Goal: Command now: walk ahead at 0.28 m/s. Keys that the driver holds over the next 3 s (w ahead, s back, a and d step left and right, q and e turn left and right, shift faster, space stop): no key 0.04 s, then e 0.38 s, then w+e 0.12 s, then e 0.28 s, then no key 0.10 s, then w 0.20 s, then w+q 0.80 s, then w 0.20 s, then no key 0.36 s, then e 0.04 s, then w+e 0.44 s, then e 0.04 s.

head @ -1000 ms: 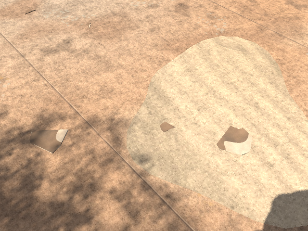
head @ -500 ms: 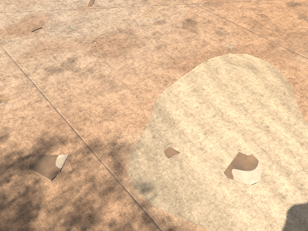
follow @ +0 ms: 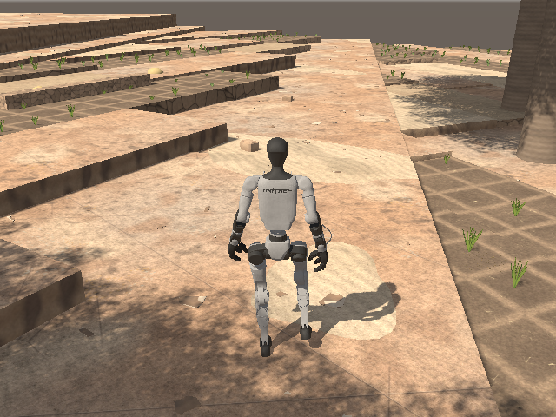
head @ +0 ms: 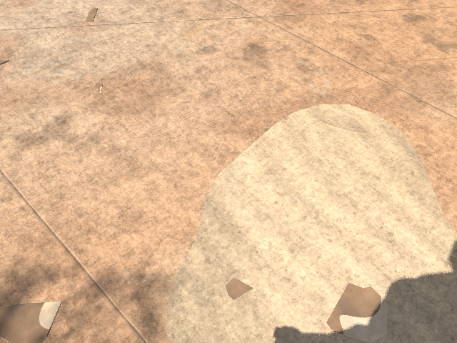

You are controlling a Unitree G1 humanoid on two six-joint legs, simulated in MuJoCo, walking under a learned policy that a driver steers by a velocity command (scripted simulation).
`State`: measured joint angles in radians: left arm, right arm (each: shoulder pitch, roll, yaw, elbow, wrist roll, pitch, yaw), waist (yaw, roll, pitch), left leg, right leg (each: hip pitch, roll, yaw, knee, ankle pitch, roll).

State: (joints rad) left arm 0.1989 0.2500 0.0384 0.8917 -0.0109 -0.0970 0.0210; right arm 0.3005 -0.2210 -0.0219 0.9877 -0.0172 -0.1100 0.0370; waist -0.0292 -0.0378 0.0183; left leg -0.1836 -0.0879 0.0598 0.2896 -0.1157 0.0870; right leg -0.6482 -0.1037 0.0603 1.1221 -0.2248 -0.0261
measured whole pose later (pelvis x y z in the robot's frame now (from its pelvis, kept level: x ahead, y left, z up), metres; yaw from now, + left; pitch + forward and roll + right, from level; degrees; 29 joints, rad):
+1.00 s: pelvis +0.18 -0.03 +0.00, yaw -26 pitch +3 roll -1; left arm 0.18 0.27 0.07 0.63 -0.01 0.03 0.00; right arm 0.25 -0.26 -0.05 0.82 0.01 -0.02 -0.03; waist -0.06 -0.03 0.00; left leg -0.18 0.05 0.09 0.39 -0.25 0.01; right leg -0.51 -0.03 0.03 0.81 -0.32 0.06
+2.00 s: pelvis +0.60 -0.15 +0.00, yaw -2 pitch +3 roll +0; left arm 0.07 0.28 0.05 0.66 0.01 -0.10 0.00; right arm 0.33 -0.28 -0.06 0.73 0.02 -0.05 0.00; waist -0.07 -0.04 0.02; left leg -0.13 -0.12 -0.16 0.38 -0.28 0.09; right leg -0.65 -0.06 0.09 0.60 0.07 0.05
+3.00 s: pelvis +0.95 -0.26 -0.02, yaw -12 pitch +2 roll +2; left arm 0.27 0.28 0.06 0.78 0.00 -0.04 -0.03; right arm 0.23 -0.30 -0.09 0.78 0.02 -0.06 0.00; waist 0.01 0.03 -0.02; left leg -0.38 0.06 0.02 0.98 -0.46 0.00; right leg -0.39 0.00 -0.03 0.66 -0.32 -0.07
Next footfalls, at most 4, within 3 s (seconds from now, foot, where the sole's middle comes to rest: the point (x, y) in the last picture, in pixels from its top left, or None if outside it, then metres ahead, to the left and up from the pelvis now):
0.24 right None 0.24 -0.13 -0.78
0.68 left None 0.24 0.08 -0.78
1.10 right None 0.18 -0.18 -0.78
1.60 left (256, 316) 0.58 -0.08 -0.78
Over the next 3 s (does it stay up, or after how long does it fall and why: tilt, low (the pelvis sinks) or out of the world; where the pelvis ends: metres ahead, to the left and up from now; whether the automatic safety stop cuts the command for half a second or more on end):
stays up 0.95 -0.26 -0.02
